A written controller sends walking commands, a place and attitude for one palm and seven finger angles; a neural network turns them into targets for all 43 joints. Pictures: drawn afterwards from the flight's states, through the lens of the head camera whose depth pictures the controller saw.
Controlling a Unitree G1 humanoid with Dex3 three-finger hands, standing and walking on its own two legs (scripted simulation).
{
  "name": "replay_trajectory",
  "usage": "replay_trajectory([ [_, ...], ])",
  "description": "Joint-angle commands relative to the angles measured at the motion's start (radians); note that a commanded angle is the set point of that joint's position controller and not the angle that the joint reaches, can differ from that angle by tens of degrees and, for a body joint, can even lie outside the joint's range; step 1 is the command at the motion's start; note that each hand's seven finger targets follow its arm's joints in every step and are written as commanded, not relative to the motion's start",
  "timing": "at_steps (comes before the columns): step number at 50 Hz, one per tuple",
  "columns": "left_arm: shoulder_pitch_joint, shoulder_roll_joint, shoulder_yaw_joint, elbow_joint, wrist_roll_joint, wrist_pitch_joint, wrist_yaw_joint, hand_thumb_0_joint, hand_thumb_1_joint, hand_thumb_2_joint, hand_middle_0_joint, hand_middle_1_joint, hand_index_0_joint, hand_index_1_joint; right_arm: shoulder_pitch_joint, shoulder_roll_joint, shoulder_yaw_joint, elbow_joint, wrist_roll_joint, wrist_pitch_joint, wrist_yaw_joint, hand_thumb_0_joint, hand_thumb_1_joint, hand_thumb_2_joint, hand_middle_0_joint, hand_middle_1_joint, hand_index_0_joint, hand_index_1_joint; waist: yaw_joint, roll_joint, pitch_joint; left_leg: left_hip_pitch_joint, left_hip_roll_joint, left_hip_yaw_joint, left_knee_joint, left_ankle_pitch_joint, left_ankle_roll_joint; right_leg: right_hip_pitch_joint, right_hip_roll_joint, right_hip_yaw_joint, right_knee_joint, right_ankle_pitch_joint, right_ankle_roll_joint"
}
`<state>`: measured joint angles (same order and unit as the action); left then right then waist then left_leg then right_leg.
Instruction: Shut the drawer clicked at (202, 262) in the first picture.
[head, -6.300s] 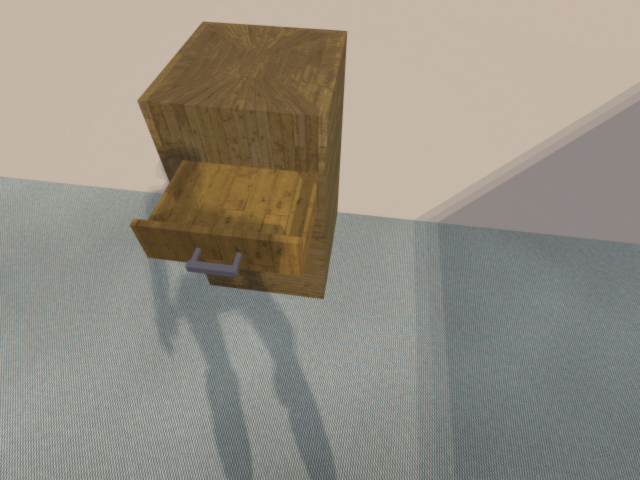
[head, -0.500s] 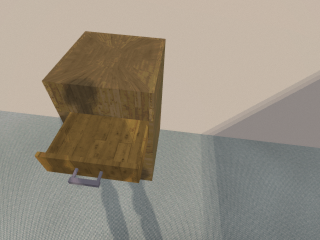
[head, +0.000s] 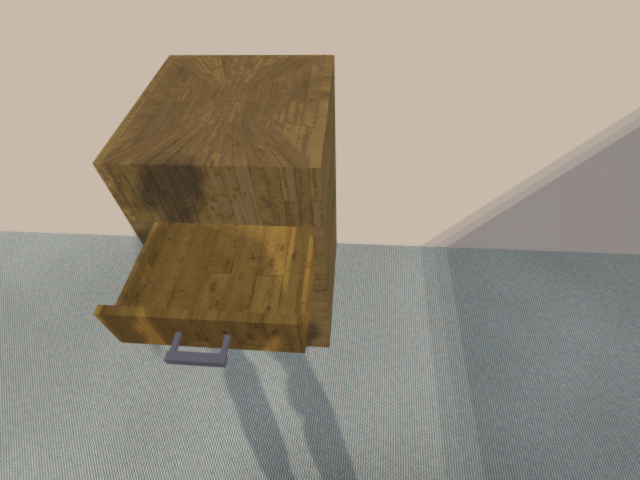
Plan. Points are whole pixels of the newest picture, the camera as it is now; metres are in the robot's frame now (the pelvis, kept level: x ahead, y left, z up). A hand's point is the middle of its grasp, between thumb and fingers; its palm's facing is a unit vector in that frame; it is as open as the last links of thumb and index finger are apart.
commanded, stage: shuffle to correct the standing spot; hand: left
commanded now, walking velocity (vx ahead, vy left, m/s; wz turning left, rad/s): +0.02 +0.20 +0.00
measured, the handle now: (199, 348) +0.36 +0.28 -0.21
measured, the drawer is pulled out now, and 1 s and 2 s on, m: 0.23 0.23 0.23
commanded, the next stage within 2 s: come to a stop and stand still in 0.08 s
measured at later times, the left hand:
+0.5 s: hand out of the picture +0.02 +0.26 -0.16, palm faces +0.06 -0.97 -0.24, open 7.4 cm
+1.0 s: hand out of the picture -0.02 +0.24 -0.16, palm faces +0.02 -0.99 -0.16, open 7.4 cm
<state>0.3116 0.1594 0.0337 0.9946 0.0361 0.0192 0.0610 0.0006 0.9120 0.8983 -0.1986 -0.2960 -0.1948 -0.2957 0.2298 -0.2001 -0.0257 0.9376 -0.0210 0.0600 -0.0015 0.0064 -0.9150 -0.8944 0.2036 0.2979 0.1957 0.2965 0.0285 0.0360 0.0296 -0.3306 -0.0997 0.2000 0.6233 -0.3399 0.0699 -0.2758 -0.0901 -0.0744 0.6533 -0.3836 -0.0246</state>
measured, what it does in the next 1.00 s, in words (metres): steps on the spot: left foot, then right foot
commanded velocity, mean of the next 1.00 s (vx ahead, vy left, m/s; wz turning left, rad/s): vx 0.00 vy -0.02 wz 0.00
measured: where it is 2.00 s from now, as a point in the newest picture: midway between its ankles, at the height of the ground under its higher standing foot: outside the picture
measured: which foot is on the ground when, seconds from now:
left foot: up 0.00-0.22, down 0.24-1.00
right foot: down 0.00-0.24, up 0.26-0.40, down 0.42-1.00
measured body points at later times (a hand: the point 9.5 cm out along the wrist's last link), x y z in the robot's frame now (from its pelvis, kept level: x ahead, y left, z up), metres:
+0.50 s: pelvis +0.00 +0.07 +0.01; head -0.01 +0.06 +0.46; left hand +0.02 +0.31 -0.14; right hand +0.03 -0.16 -0.15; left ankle +0.02 +0.22 -0.72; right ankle -0.01 -0.03 -0.72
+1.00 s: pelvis +0.01 +0.09 +0.01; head +0.02 +0.09 +0.46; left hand -0.02 +0.30 -0.15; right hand -0.01 -0.12 -0.15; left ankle +0.03 +0.22 -0.72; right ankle -0.01 -0.03 -0.72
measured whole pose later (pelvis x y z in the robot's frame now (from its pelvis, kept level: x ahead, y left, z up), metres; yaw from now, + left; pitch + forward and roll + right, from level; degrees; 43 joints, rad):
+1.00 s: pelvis +0.01 +0.09 +0.01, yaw +1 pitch +0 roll -1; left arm 0.35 0.11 -0.02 1.11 0.02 -0.02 0.04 0.00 0.91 0.90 -0.20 -0.30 -0.20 -0.30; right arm 0.34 -0.13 0.00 1.06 -0.01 -0.01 -0.02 0.01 -0.91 -0.89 0.20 0.30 0.19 0.30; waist -0.03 0.03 0.03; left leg -0.29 0.05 0.02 0.57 -0.27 -0.02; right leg -0.20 0.00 -0.03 0.52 -0.31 0.01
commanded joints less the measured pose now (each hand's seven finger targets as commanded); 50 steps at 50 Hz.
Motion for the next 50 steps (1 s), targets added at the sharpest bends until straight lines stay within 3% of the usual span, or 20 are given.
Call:
replay_trajectory([
  [1, 0.1, 0.227, 0.059, -0.034, 0.001, -0.038, 0.028, 0.0, 0.9, 0.9, -0.2, -0.3, -0.2, -0.3, -0.043, -0.085, -0.032, -0.089, -0.009, -0.013, 0.009, 0.0, -0.9, -0.9, 0.2, 0.3, 0.2, 0.3, 0.018, -0.239, 0.012, -0.313, 0.122, -0.266, 0.52, -0.16, -0.1, 0.135, -0.419, 0.418, -0.328, 0.561, -0.247],
  [4, 0.038, 0.224, 0.054, -0.059, 0.007, -0.049, 0.012, 0.0, 0.9, 0.9, -0.2, -0.3, -0.2, -0.3, -0.044, -0.051, -0.023, -0.085, 0.008, -0.018, 0.026, 0.0, -0.9, -0.9, 0.2, 0.3, 0.2, 0.3, -0.002, -0.226, -0.021, -0.25, 0.136, -0.213, 0.38, -0.103, -0.121, 0.148, -0.308, 0.179, -0.268, 0.663, -0.153],
  [7, 0.027, 0.27, 0.069, -0.065, 0.007, -0.037, -0.007, 0.0, 0.9, 0.9, -0.2, -0.3, -0.2, -0.3, -0.027, -0.031, -0.023, -0.076, 0.02, -0.027, 0.031, 0.0, -0.9, -0.9, 0.2, 0.3, 0.2, 0.3, 0.005, -0.236, -0.013, -0.044, 0.088, -0.101, 0.092, -0.038, -0.124, 0.036, -0.261, 0.135, -0.241, 0.542, -0.105],
  [9, 0.001, 0.29, 0.079, -0.067, 0.001, -0.024, -0.017, 0.0, 0.9, 0.9, -0.2, -0.3, -0.2, -0.3, 0.07, -0.045, -0.027, -0.043, 0.019, -0.037, 0.028, 0.0, -0.9, -0.9, 0.2, 0.3, 0.2, 0.3, -0.031, -0.21, -0.042, 0.151, 0.051, -0.028, -0.109, 0.096, -0.123, -0.042, -0.208, 0.099, -0.152, 0.442, -0.051],
  [10, -0.01, 0.264, 0.07, -0.081, -0.002, -0.012, -0.024, 0.0, 0.9, 0.9, -0.2, -0.3, -0.2, -0.3, 0.117, -0.083, -0.033, -0.034, 0.019, -0.043, 0.024, 0.0, -0.9, -0.9, 0.2, 0.3, 0.2, 0.3, -0.052, -0.115, -0.052, 0.248, 0.089, -0.061, -0.157, 0.151, -0.112, -0.111, -0.143, 0.053, -0.042, 0.329, -0.013],
  [11, 0.006, 0.187, 0.058, -0.102, -0.008, 0.0, -0.029, 0.0, 0.9, 0.9, -0.2, -0.3, -0.2, -0.3, 0.153, -0.168, -0.052, -0.035, 0.009, -0.052, 0.017, 0.0, -0.9, -0.9, 0.2, 0.3, 0.2, 0.3, -0.062, 0.155, -0.075, 0.308, 0.297, -0.324, -0.217, 0.275, -0.036, -0.256, -0.021, -0.029, 0.144, -0.006, 0.048],
  [12, -0.028, 0.117, 0.038, -0.125, -0.01, 0.005, -0.025, 0.0, 0.9, 0.9, -0.2, -0.3, -0.2, -0.3, 0.193, -0.225, -0.058, -0.038, 0.002, -0.052, 0.005, 0.0, -0.9, -0.9, 0.2, 0.3, 0.2, 0.3, -0.083, 0.257, -0.074, 0.187, 0.437, -0.495, -0.333, 0.294, 0.076, -0.27, 0.038, 0.009, 0.325, -0.283, 0.055],
  [13, -0.026, 0.104, 0.033, -0.152, -0.013, -0.004, -0.03, 0.0, 0.9, 0.9, -0.2, -0.3, -0.2, -0.3, 0.169, -0.226, -0.055, -0.056, -0.009, -0.051, -0.002, 0.0, -0.9, -0.9, 0.2, 0.3, 0.2, 0.3, -0.067, 0.121, -0.028, 0.045, 0.464, -0.531, -0.343, 0.145, 0.126, -0.238, 0.029, 0.047, 0.401, -0.244, 0.028],
  [15, 0.023, 0.086, 0.021, -0.078, -0.01, -0.006, -0.028, 0.0, 0.9, 0.9, -0.2, -0.3, -0.2, -0.3, 0.057, -0.148, -0.028, -0.038, -0.011, -0.07, -0.017, 0.0, -0.9, -0.9, 0.2, 0.3, 0.2, 0.3, -0.019, 0.248, -0.062, 0.013, 0.393, -0.511, -0.367, -0.011, 0.101, -0.203, 0.017, 0.094, 0.43, -0.155, 0.009],
  [19, 0.107, 0.067, 0.001, 0.004, -0.02, -0.02, -0.046, 0.0, 0.9, 0.9, -0.2, -0.3, -0.2, -0.3, 0.002, -0.116, -0.011, -0.01, -0.011, -0.062, -0.02, 0.0, -0.9, -0.9, 0.2, 0.3, 0.2, 0.3, 0.014, 0.111, -0.029, -0.049, 0.302, -0.348, -0.297, -0.046, 0.014, 0.055, 0.064, 0.03, -0.084, -0.005, 0.022],
  [22, 0.071, 0.136, -0.008, 0.012, -0.019, -0.03, -0.039, 0.0, 0.9, 0.9, -0.2, -0.3, -0.2, -0.3, 0.057, -0.04, 0.004, 0.019, 0.007, -0.056, -0.015, 0.0, -0.9, -0.9, 0.2, 0.3, 0.2, 0.3, -0.025, -0.088, 0.032, -0.016, 0.173, -0.221, -0.188, -0.057, -0.072, 0.017, -0.042, 0.221, -0.359, -0.012, -0.025],
  [24, 0.018, 0.14, -0.008, 0.017, -0.023, -0.041, -0.035, 0.0, 0.9, 0.9, -0.2, -0.3, -0.2, -0.3, 0.089, -0.025, 0.007, 0.06, 0.004, -0.05, -0.015, 0.0, -0.9, -0.9, 0.2, 0.3, 0.2, 0.3, -0.053, -0.26, 0.076, 0.094, 0.155, -0.172, -0.121, 0.058, -0.089, -0.091, -0.059, 0.234, -0.412, 0.019, -0.047],
  [25, -0.002, 0.127, -0.013, 0.021, -0.023, -0.04, -0.034, 0.0, 0.9, 0.9, -0.2, -0.3, -0.2, -0.3, 0.12, -0.017, 0.01, 0.084, 0.005, -0.052, -0.016, 0.0, -0.9, -0.9, 0.2, 0.3, 0.2, 0.3, -0.071, -0.222, 0.091, 0.136, 0.171, -0.183, -0.161, 0.105, -0.087, -0.112, -0.035, 0.195, -0.392, 0.06, -0.045],
  [28, 0.045, 0.096, -0.017, 0.042, -0.029, -0.041, -0.033, 0.0, 0.9, 0.9, -0.2, -0.3, -0.2, -0.3, 0.133, -0.029, 0.02, 0.124, 0.007, -0.071, -0.02, 0.0, -0.9, -0.9, 0.2, 0.3, 0.2, 0.3, -0.036, -0.024, 0.072, 0.114, 0.206, -0.219, -0.253, 0.174, -0.078, 0.005, 0.01, 0.149, -0.338, 0.151, -0.015],
  [41, 0.121, 0.045, -0.027, 0.107, -0.027, -0.048, -0.023, 0.0, 0.9, 0.9, -0.2, -0.3, -0.2, -0.3, 0.183, 0.001, 0.025, 0.181, 0.016, -0.08, -0.031, 0.0, -0.9, -0.9, 0.2, 0.3, 0.2, 0.3, -0.025, -0.025, 0.04, 0.158, 0.209, -0.209, -0.288, 0.202, -0.073, 0.078, 0.007, 0.125, -0.351, 0.233, -0.009],
  [42, 0.136, 0.09, -0.029, 0.126, -0.008, -0.075, 0.011, 0.0, 0.9, 0.9, -0.2, -0.3, -0.2, -0.3, 0.04, -0.041, 0.018, 0.114, 0.014, -0.095, -0.017, 0.0, -0.9, -0.9, 0.2, 0.3, 0.2, 0.3, 0.012, -0.037, 0.123, 0.014, 0.196, -0.174, -0.055, 0.197, -0.109, 0.033, -0.064, 0.19, -0.34, 0.577, 0.011],
  [43, 0.103, 0.135, -0.017, 0.08, -0.015, -0.078, 0.005, 0.0, 0.9, 0.9, -0.2, -0.3, -0.2, -0.3, 0.113, 0.023, 0.016, 0.082, 0.012, -0.079, -0.015, 0.0, -0.9, -0.9, 0.2, 0.3, 0.2, 0.3, -0.06, -0.055, 0.042, 0.069, 0.164, -0.192, -0.056, 0.025, -0.093, 0.012, -0.104, 0.221, -0.349, 0.368, -0.023],
  [44, 0.044, 0.114, -0.021, 0.067, -0.018, -0.076, -0.002, 0.0, 0.9, 0.9, -0.2, -0.3, -0.2, -0.3, 0.175, 0.012, 0.012, 0.101, 0.009, -0.077, -0.013, 0.0, -0.9, -0.9, 0.2, 0.3, 0.2, 0.3, -0.089, -0.046, -0.003, 0.111, 0.17, -0.196, -0.07, 0.043, -0.088, -0.035, -0.066, 0.178, -0.333, 0.088, -0.04],
  [47, 0.063, 0.077, -0.027, 0.056, -0.021, -0.069, -0.011, 0.0, 0.9, 0.9, -0.2, -0.3, -0.2, -0.3, 0.191, -0.009, 0.021, 0.092, 0.006, -0.095, -0.015, 0.0, -0.9, -0.9, 0.2, 0.3, 0.2, 0.3, -0.062, 0.035, -0.037, 0.09, 0.19, -0.23, -0.122, 0.192, -0.066, 0.018, 0.006, 0.139, -0.231, 0.133, -0.035],
  [50, 0.082, 0.059, -0.032, 0.064, -0.02, -0.056, -0.014, 0.0, 0.9, 0.9, -0.2, -0.3, -0.2, -0.3, 0.17, -0.023, 0.024, 0.083, 0.008, -0.099, -0.023, 0.0, -0.9, -0.9, 0.2, 0.3, 0.2, 0.3, -0.042, 0.005, 0.028, 0.036, 0.207, -0.259, -0.163, 0.236, -0.047, 0.039, 0.022, 0.122, -0.203, 0.166, -0.028],
])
